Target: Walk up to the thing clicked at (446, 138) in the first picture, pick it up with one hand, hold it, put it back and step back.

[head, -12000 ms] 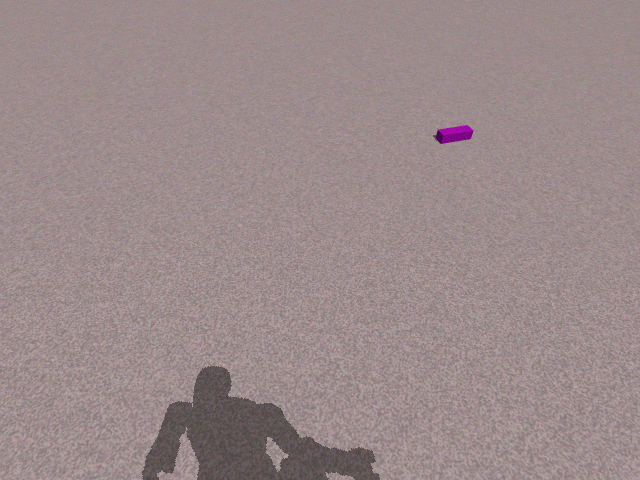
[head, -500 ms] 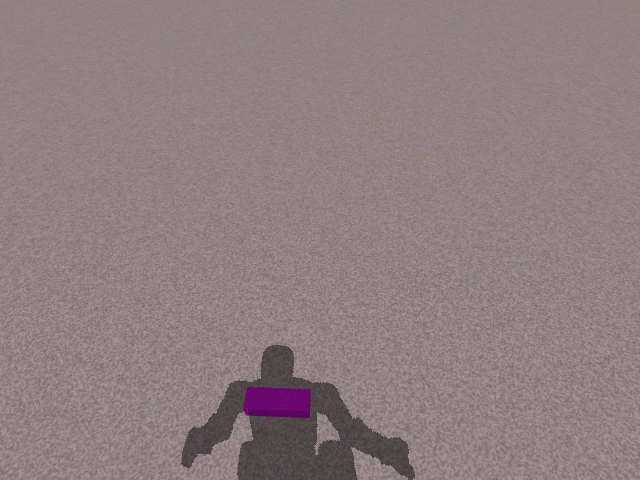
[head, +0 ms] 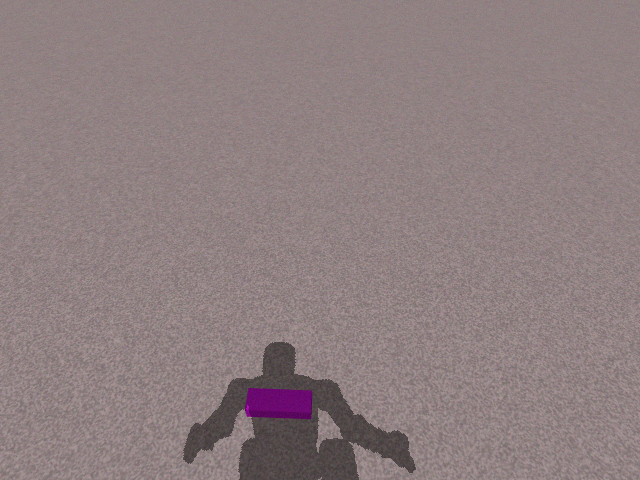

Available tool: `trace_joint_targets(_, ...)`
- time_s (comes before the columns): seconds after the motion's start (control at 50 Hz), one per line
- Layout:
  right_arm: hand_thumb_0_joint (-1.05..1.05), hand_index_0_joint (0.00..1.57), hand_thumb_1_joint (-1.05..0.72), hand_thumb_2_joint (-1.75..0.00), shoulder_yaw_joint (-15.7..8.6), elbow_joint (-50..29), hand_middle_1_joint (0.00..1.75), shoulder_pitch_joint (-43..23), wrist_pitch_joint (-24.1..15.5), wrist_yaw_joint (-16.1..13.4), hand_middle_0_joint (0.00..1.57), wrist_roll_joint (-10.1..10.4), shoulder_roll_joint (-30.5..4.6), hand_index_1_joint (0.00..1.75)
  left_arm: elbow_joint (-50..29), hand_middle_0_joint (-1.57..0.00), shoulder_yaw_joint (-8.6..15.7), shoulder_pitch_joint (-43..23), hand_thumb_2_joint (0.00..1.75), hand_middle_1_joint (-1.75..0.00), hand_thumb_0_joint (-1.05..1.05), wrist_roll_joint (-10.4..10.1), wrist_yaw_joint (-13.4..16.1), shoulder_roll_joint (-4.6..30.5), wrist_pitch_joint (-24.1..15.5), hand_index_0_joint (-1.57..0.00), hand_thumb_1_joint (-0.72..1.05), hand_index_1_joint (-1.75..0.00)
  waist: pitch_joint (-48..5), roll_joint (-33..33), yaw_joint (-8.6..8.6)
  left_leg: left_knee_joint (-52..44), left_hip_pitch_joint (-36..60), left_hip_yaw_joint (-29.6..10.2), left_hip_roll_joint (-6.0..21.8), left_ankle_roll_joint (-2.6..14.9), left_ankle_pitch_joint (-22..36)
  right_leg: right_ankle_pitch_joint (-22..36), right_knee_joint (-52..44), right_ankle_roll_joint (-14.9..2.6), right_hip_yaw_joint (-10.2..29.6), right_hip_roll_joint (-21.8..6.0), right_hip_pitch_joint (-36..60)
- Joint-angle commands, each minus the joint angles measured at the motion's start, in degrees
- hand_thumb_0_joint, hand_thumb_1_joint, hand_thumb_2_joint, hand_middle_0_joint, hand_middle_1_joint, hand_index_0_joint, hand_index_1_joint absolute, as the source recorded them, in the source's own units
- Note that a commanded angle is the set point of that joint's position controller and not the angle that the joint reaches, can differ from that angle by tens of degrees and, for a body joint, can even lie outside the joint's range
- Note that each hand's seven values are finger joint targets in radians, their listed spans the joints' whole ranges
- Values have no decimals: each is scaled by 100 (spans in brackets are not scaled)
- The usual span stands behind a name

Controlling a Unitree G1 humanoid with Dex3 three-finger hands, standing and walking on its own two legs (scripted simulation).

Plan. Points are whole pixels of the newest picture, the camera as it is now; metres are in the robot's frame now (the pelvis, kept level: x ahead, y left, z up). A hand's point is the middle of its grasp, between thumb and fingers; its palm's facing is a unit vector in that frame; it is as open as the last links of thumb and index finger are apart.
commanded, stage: stand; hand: left
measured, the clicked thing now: (279, 403) +0.53 +0.15 -0.75
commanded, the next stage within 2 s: walk up in 0.26 s
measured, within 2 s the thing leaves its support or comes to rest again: neither
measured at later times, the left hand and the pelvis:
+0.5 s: hand out of the picture +0.10 +0.24 -0.16, palm faces -0.02 -0.93 -0.38, open 7.4 cm; pelvis +0.03 -0.06 -0.02, yaw -2 degrees
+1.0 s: hand out of the picture +0.19 +0.14 -0.18, palm faces +0.00 -0.94 -0.35, open 7.4 cm; pelvis +0.10 -0.12 -0.03, yaw -1 degrees
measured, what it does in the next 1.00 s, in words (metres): steps to the right: right foot, then left foot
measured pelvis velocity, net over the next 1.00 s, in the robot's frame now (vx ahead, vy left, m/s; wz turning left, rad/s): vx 0.10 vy -0.12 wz -0.01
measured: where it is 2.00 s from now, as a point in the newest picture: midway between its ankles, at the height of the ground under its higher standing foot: outside the picture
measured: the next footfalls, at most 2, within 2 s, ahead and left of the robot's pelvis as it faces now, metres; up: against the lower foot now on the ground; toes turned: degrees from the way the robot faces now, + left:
right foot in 0.54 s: +0.11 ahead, -0.25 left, +0.00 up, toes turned -3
left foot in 0.88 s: +0.20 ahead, -0.02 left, +0.00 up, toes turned -1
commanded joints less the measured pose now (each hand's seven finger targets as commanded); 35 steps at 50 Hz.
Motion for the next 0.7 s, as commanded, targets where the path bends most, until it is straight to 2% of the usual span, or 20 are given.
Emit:
trace_joint_targets(0.0, 0, 20, -90, -90, -208, -342, 30, -116, -70, -55, 20, 0, -1229, 30, -327, -20, 264, -178, 90, -30, 0, 21, 67, 1282, -123, -20, 90, -30, -457, -96, -32, -264, -322, -272, 533, 272, 899, 942, -276, -131, 528, -682, 444)
trace_joint_targets(0.1, 0, 20, -90, -90, -208, -354, 30, -107, -71, -51, 20, -7, -1222, 30, -338, -20, 275, -183, 90, -30, 0, 9, 61, 1281, -118, -20, 90, -30, -454, -25, -27, -261, -358, -258, 506, 264, 794, 807, -291, -141, 548, -684, 459)
trace_joint_targets(0.22, 0, 20, -90, -90, -206, -362, 30, -122, -82, -63, 20, -8, -1257, 30, -358, -20, 262, -160, 90, -30, 0, 20, 60, 1234, -122, -20, 90, -30, -539, 28, -8, -220, -249, -261, 539, 266, 1009, 1164, -240, -150, 544, -705, 461)
trace_joint_targets(0.24, 0, 20, -90, -90, -535, -480, 30, 697, -212, -219, 20, -67, -1844, 30, -904, -20, 783, -46, 90, -30, 0, 309, -144, 1695, 78, -20, 90, -30, -534, -553, -185, 53, -26, -519, 621, 672, 103, -135, 555, -236, 295, -231, -83)
trace_joint_targets(0.28, 0, 20, -90, -90, -781, -402, 30, 1293, -280, -336, 20, -140, -2289, 30, -1183, -20, 804, -332, 90, -30, 0, 376, -280, 1448, 282, -20, 90, -30, 30, 362, -444, -530, 538, -1773, 1787, 1390, -1067, -1792, 2237, -78, 146, -64, -2038)
trace_joint_targets(0.3, 0, 20, -90, -90, -859, -530, 30, 1216, -324, -376, 20, -161, -2378, 30, -1328, -20, 850, -344, 90, -30, 0, 429, -330, 1447, 364, -20, 90, -30, 242, 327, -401, -682, 215, -2192, 2298, 1641, -1245, -1991, 3134, -44, 572, -218, -2521)
trace_joint_targets(0.32, 0, 20, -90, -90, -910, -753, 30, 901, -378, -420, 20, -169, -2418, 30, -1439, -20, 888, -154, 90, -30, 0, 382, -379, 1417, 397, -20, 90, -30, 336, 380, -212, -710, -45, -2298, 2536, 1715, -1030, -1852, 3517, -79, 927, -415, -2589)
trace_joint_targets(0.36, 0, 20, -90, -90, -914, -1031, 30, 436, -446, -467, 20, -186, -2234, 30, -1529, -20, 948, 133, 90, -30, 0, 269, -480, 1441, 392, -20, 90, -30, 284, 559, 115, -365, -80, -1771, 2299, 1652, -102, -1651, 3686, -110, 1210, -638, -2431)
trace_joint_targets(0.4, 0, 20, -90, -90, -847, -1167, 30, 462, -452, -436, 20, -237, -1997, 30, -1680, -20, 947, 139, 90, -30, 0, 223, -557, 1347, 351, -20, 90, -30, 197, 845, 75, 113, 115, -918, 1771, 1377, 736, -1764, 2788, -71, 865, -629, -2284)
trace_joint_targets(0.42, 0, 20, -90, -90, -845, -1210, 30, 596, -442, -411, 20, -234, -1994, 30, -1758, -20, 960, 104, 90, -30, 0, 238, -579, 1323, 339, -20, 90, -30, 158, 987, 2, 337, 99, -640, 1575, 1284, 1221, -1724, 2466, -44, 619, -538, -2040)
trace_joint_targets(0.46, 0, 20, -90, -90, -838, -1318, 30, 552, -413, -369, 20, -232, -2038, 30, -1848, -20, 982, 276, 90, -30, 0, 266, -587, 1273, 334, -20, 90, -30, -11, 1136, 75, 827, -307, -195, 1267, 1115, 1882, -1512, 1946, -83, 127, -359, -1201)
trace_joint_targets(0.5, 0, 20, -90, -90, -791, -1456, 30, 374, -332, -355, 20, -184, -1957, 30, -1573, -20, 1041, 1075, 90, -30, 0, 265, -524, 1289, 297, -20, 90, -30, -270, 570, 493, 1951, -1092, 310, 839, 832, 1612, -358, 1032, -172, -584, 44, 178)
trace_joint_targets(0.52, 0, 20, -90, -90, -674, -1488, 30, 547, -302, -364, 20, -159, -1621, 30, -1334, -20, 1163, 1833, 90, -30, 0, 283, -443, 1606, 250, -20, 90, -30, -662, -516, 815, 3371, -1685, 501, 443, 666, 973, -283, 948, -200, -552, 216, 1199)
trace_joint_targets(0.54, 0, 20, -90, -90, -503, -1657, 30, 690, -289, -375, 20, -103, -1181, 30, -1308, -20, 1302, 2342, 90, -30, 0, 340, -352, 2156, 217, -20, 90, -30, -589, -2110, 1052, 4678, -2936, 390, -262, 466, -1594, -644, 299, -513, 1126, -741, 1534)
trace_joint_targets(0.56, 0, 20, -90, -90, -520, -1766, 30, 821, -227, -403, 20, 1, -1254, 30, -1606, -20, 1245, 1857, 90, -30, 0, 285, -322, 2371, 192, -20, 90, -30, -496, -2178, 720, 5236, -3273, 95, -524, 373, -2624, -1684, -770, -1022, 3185, -1784, 847)
trace_joint_targets(0.58, 0, 20, -90, -90, -663, -1676, 30, 835, -205, -418, 20, -36, -1630, 30, -1848, -20, 1228, 1269, 90, -30, 0, 253, -327, 2500, 199, -20, 90, -30, -257, -1679, 479, 5627, -2823, -130, -230, 363, -2508, -2656, -1029, -1591, 3803, -2142, -19)
trace_joint_targets(0.6, 0, 20, -90, -90, -699, -1584, 30, 756, -224, -391, 20, -10, -1826, 30, -2010, -20, 1170, 1010, 90, -30, 0, 189, -317, 2309, 188, -20, 90, -30, 162, -1090, 366, 5717, -2812, -246, 6, 398, -2111, -2370, -914, -1639, 3405, -1974, -362)
trace_joint_targets(0.62, 0, 20, -90, -90, -672, -1513, 30, 856, -255, -310, 20, 58, -1800, 30, -2017, -20, 1058, 951, 90, -30, 0, 134, -272, 2001, 135, -20, 90, -30, 263, -541, 219, 5498, -2784, -323, 119, 442, -1763, -1413, -479, -1512, 2606, -1704, -333)
trace_joint_targets(0.64, 0, 20, -90, -90, -624, -1416, 30, 1173, -251, -264, 20, 69, -1629, 30, -2025, -20, 971, 824, 90, -30, 0, 102, -209, 1800, 77, -20, 90, -30, 226, -442, 92, 5217, -2648, -379, 164, 489, -1546, -894, -199, -1296, 1922, -1444, -376)
trace_joint_targets(0.68, 0, 20, -90, -90, -562, -1411, 30, 1335, -214, -171, 20, 31, -1410, 30, -1927, -20, 860, 869, 90, -30, 0, 80, -122, 1652, -53, -20, 90, -30, 211, -383, 0, 4671, -2396, -340, 165, 464, -1280, -23, -64, -1287, 1505, -1375, -573)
